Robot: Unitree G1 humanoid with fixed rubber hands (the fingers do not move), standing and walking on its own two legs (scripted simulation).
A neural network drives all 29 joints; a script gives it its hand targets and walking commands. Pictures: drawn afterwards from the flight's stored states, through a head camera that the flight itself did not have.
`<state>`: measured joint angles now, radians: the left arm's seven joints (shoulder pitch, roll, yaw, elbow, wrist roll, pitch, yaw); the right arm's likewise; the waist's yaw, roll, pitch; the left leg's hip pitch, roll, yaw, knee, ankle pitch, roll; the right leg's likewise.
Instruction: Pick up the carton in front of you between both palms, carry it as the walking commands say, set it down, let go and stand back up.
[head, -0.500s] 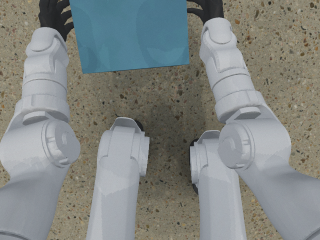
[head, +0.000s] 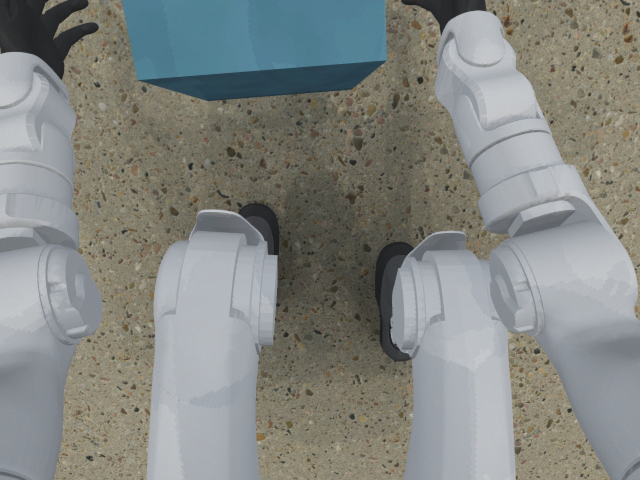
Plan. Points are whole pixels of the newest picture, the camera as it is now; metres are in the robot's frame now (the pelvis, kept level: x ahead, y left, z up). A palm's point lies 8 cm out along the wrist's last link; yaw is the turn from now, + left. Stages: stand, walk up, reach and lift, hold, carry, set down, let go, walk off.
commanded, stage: set down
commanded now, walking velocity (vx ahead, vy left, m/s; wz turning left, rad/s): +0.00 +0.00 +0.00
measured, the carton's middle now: out of the picture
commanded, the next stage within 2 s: let go in 1.00 s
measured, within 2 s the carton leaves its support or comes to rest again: neither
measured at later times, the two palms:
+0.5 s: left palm out of the picture +0.46 +0.34 -0.02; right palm out of the picture +0.54 -0.04 -0.01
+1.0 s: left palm out of the picture +0.45 +0.35 +0.14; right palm out of the picture +0.54 -0.04 +0.13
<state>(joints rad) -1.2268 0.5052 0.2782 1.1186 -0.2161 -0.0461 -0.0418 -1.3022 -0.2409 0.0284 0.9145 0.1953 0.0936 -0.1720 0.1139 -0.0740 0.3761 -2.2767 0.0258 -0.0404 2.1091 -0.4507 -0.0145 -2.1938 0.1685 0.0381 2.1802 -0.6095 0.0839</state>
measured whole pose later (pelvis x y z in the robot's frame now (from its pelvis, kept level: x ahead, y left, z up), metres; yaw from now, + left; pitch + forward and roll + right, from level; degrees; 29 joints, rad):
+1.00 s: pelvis +0.05 +0.01 +0.24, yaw +3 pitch +43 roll -3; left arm -0.88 0.34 0.37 0.79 -0.02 0.11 -0.13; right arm -0.89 -0.08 -0.20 0.67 -0.04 0.17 -0.14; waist 0.09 -0.05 -0.07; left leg -1.68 -0.03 -0.05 1.28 -0.34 0.00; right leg -1.59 0.08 0.06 1.32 -0.48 0.05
